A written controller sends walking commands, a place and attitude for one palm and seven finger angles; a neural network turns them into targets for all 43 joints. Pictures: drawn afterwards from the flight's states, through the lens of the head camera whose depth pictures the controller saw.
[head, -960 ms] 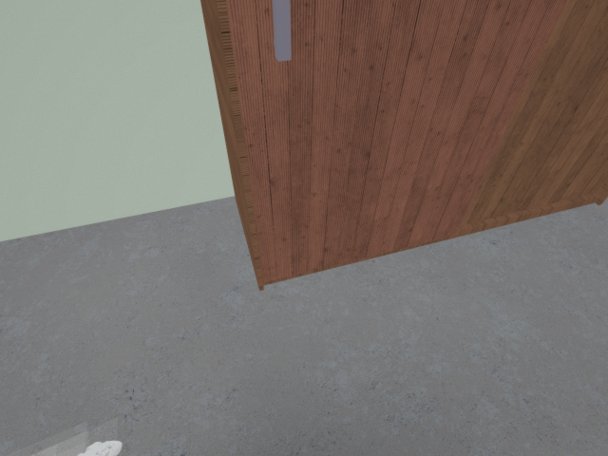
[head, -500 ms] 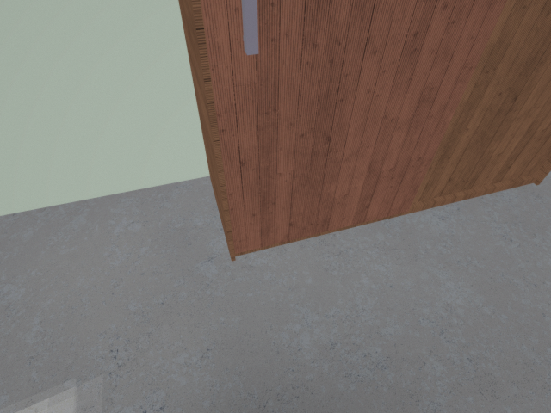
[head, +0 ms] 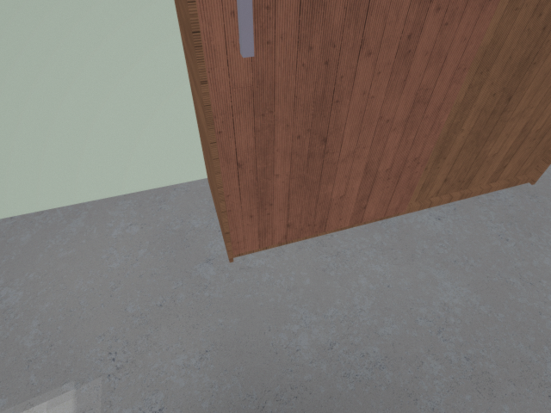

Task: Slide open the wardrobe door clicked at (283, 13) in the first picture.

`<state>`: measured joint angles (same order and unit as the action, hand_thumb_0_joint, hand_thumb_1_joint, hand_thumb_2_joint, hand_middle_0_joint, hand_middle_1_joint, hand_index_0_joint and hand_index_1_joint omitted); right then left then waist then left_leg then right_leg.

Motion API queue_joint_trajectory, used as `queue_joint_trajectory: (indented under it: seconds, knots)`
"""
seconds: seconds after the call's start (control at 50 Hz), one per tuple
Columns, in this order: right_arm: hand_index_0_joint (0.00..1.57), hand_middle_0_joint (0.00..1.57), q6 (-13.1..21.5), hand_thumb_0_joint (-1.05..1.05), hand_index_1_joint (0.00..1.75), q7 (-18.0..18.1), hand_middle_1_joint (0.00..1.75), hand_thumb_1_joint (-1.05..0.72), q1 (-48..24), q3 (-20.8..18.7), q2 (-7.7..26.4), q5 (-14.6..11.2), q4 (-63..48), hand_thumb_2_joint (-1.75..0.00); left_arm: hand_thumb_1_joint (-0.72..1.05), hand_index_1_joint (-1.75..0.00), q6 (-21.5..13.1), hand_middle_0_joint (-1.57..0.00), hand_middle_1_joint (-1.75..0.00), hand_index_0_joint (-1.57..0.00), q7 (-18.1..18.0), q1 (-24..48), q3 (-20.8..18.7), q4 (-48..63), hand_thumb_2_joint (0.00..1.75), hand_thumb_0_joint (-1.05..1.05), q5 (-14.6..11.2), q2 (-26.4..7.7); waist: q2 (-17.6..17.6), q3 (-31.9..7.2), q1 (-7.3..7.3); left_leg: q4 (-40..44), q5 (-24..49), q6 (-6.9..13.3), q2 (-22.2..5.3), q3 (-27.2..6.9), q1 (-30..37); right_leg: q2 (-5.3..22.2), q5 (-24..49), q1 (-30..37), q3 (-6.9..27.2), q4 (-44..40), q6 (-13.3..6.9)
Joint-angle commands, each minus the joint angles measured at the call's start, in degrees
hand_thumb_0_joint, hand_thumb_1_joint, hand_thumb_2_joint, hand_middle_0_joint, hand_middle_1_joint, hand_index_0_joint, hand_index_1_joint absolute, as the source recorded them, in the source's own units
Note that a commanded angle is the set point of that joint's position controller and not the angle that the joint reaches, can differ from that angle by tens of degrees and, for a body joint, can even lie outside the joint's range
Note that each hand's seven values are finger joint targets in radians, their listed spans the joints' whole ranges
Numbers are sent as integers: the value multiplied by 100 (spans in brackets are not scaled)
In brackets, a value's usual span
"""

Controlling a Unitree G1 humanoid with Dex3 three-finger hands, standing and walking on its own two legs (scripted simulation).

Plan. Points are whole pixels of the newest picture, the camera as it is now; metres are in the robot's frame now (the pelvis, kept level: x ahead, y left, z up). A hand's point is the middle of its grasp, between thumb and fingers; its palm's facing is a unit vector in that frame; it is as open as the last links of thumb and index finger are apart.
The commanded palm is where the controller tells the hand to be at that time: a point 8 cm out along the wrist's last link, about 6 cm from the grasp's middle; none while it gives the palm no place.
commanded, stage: look at it before walking up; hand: left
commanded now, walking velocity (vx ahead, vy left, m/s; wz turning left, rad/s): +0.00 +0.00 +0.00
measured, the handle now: (242, 16) +0.85 +0.12 +0.22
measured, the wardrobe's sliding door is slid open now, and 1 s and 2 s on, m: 0.00 0.00 0.00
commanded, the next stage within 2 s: walk to a spot facing it in 0.48 s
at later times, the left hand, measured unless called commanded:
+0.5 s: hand out of the picture +0.07 +0.25 -0.15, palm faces -0.02 -0.94 -0.33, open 7.4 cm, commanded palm none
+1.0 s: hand out of the picture +0.06 +0.18 -0.18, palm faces -0.13 -0.95 -0.28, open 7.4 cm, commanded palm none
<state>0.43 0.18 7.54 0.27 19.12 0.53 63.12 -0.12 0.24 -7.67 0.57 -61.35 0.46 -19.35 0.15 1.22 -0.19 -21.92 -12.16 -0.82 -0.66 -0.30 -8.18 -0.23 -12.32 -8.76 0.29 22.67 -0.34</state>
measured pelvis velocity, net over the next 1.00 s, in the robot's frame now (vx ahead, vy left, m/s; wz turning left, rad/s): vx -0.02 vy -0.03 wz -0.18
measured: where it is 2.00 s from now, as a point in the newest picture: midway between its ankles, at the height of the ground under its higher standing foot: outside the picture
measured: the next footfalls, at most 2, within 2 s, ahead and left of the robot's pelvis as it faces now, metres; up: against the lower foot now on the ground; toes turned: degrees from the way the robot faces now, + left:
left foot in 1.50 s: +0.04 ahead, +0.11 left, +0.00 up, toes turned -28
right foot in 1.92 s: -0.08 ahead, -0.16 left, +0.00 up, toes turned -50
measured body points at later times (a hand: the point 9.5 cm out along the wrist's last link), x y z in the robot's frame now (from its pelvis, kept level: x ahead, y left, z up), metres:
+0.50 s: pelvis +0.00 +0.00 +0.00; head +0.00 +0.00 +0.45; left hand +0.07 +0.30 -0.13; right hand +0.08 -0.29 -0.13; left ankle +0.00 +0.13 -0.74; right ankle +0.00 -0.12 -0.74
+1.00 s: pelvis -0.02 -0.03 -0.03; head +0.00 -0.06 +0.42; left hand +0.06 +0.23 -0.16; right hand +0.01 -0.28 -0.19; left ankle -0.01 +0.12 -0.73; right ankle -0.01 -0.10 -0.75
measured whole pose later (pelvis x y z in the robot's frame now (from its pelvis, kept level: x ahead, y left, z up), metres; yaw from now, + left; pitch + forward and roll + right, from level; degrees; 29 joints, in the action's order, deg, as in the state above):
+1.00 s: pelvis -0.02 -0.03 -0.03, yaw -10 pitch -1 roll +1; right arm -2.8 1.1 9.5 -2.3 13.5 0.8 55.8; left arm 2.5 0.9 -14.4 -2.0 -54.0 1.2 -12.3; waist 2.4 4.8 1.3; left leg -47.1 -25.7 -2.7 -5.1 5.0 -18.8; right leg -1.7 -18.7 -19.0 -1.7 39.9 -2.8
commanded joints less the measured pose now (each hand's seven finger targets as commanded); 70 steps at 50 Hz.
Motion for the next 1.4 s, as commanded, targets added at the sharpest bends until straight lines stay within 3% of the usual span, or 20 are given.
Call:
queue_joint_trajectory:
  seconds: [0.0,0.58,0.66,0.68,0.76,0.8,0.84,0.86,0.9,0.92,0.94,0.96,0.98,1.0,1.02,1.04,1.14,1.2,1.32,1.38]
  knots:
    - [20,20,162,0,30,74,30,-90,-273,-235,1153,3,-352,-90,90,-30,-156,-20,-30,-20,-89,195,-260,337,90,0,11,-1172,-30,-304,21,323,851,214,-588,-493,85,705,850,14,603,-390,-161]
    - [20,20,174,0,30,87,30,-90,-266,-228,1211,-12,-293,-90,90,-30,-140,-20,-30,-20,-83,144,-265,272,90,0,20,-1184,1,-315,28,458,940,210,-642,-487,238,672,924,74,597,-470,-132]
    - [20,20,43,0,30,141,30,-90,166,-173,519,7,-334,-90,90,-30,74,-20,-30,-20,-112,-213,-221,325,90,0,23,-550,-5,-252,-8,30,1055,99,-709,-132,259,608,1447,-313,702,-12,-71]
    - [20,20,1,0,30,156,30,-90,219,-206,533,5,-404,-90,90,-30,120,-20,-30,-20,-108,-253,-240,404,90,0,30,-560,24,-189,-16,-37,942,106,-738,-102,213,550,1406,-461,748,122,-70]
    - [20,20,-72,0,30,191,30,-90,242,-368,688,27,-749,-90,90,-30,224,-20,-30,-20,-50,-341,-341,738,90,0,57,-486,380,-92,-16,-23,567,313,-1117,-256,63,219,989,-1070,629,936,-27]
    - [20,20,-63,0,30,191,30,-90,167,-449,762,31,-907,-90,90,-30,273,-20,-30,-20,-6,-429,-379,867,90,0,61,-316,989,-34,26,280,751,698,-1681,-569,-180,-16,-385,-1282,234,2014,72]
    - [20,20,-45,0,30,183,30,-90,90,-491,722,49,-1048,-90,90,-30,313,-20,-30,-20,16,-494,-445,1015,90,0,66,-166,1061,-10,61,326,1233,1059,-2078,-598,-424,131,-1633,-1292,59,2835,125]
    - [20,20,-40,0,30,187,30,-90,-60,-500,702,70,-1117,-90,90,-30,307,-20,-30,-20,37,-618,-468,1036,90,0,62,-99,994,31,190,109,1464,1002,-2061,-402,-571,259,-1582,-1104,77,2615,96]
    - [20,20,-72,0,30,176,30,-90,-169,-535,631,70,-1179,-90,90,-30,229,-20,-30,-20,61,-1228,-512,932,90,0,82,-53,605,-255,429,-1021,1260,546,-1642,252,-681,234,-508,-306,-135,1272,89]
    - [20,20,-135,0,30,151,30,-90,-39,-521,399,22,-1222,-90,90,-30,138,-20,-30,-20,28,-1423,-592,908,90,0,141,-439,-771,-200,477,-2429,51,61,-960,738,-1286,738,646,9,789,38,-67]
    - [20,20,-145,0,30,109,30,-90,45,-430,-53,8,-1445,-90,90,-30,67,-20,-30,-20,-53,-1385,-677,990,90,0,147,-985,-2276,-79,352,-3781,-2112,-261,-145,714,-2580,2093,2037,108,2947,-607,-655]
    - [20,20,-206,0,30,152,30,-90,-148,-471,154,5,-1462,-90,90,-30,99,-20,-30,-20,-123,-1477,-684,1041,90,0,70,-823,-1587,-202,487,-4197,-1978,-151,-267,-115,-2292,2034,1343,-299,2976,-808,-960]
    - [20,20,-193,0,30,143,30,-90,-284,-494,104,-4,-1430,-90,90,-30,114,-20,-30,-20,-129,-1100,-678,1094,90,0,85,-706,-1240,70,321,-4483,-1667,-142,-315,-203,-2466,1824,746,-512,2965,-789,-1088]
    - [20,20,-191,0,30,125,30,-90,-235,-507,118,21,-1378,-90,90,-30,110,-20,-30,-20,-124,-841,-643,1185,90,0,69,-532,-910,169,215,-4523,-1279,-169,-402,-249,-2432,1609,511,-652,2655,-736,-1081]
    - [20,20,-180,0,30,103,30,-90,-54,-505,79,39,-1281,-90,90,-30,92,-20,-30,-20,-133,-669,-632,1239,90,0,66,-454,-580,-8,95,-4421,-1009,-216,-441,-184,-2295,1444,633,-563,2337,-621,-1020]
    - [20,20,-175,0,30,104,30,-90,9,-493,-11,52,-1236,-90,90,-30,70,-20,-30,-20,-128,-692,-630,1255,90,0,68,-386,-488,-174,98,-4299,-893,-249,-399,-129,-2210,1314,869,-425,2185,-537,-971]
    - [20,20,-196,0,30,135,30,-90,-35,-494,-147,47,-1259,-90,90,-30,68,-20,-30,-20,-101,-1062,-679,1127,90,0,63,-357,-587,-409,218,-3811,-834,-328,-245,-82,-2266,1082,1164,93,2180,-449,-911]
    - [20,20,-186,0,30,159,30,-90,-183,-490,-117,37,-1361,-90,90,-30,88,-20,-30,-20,-90,-1174,-699,1122,90,0,69,-344,-640,-439,303,-3500,-928,-324,-177,-127,-2227,1029,1148,185,2462,-464,-945]
    - [20,20,-123,0,30,191,30,-90,-180,-466,-125,-23,-1516,-90,90,-30,145,-20,-30,-20,-107,-1023,-756,1190,90,0,116,-451,-699,-544,326,-2387,-1251,-217,-63,-174,-1712,980,1248,96,2909,-405,-1045]
    - [20,20,-89,0,30,220,30,-90,140,-458,-98,-62,-1527,-90,90,-30,190,-20,-30,-20,-87,-764,-761,1283,90,0,114,-544,-785,-626,181,-1465,-1131,-89,114,-176,-1071,811,1408,-206,3058,-346,-897]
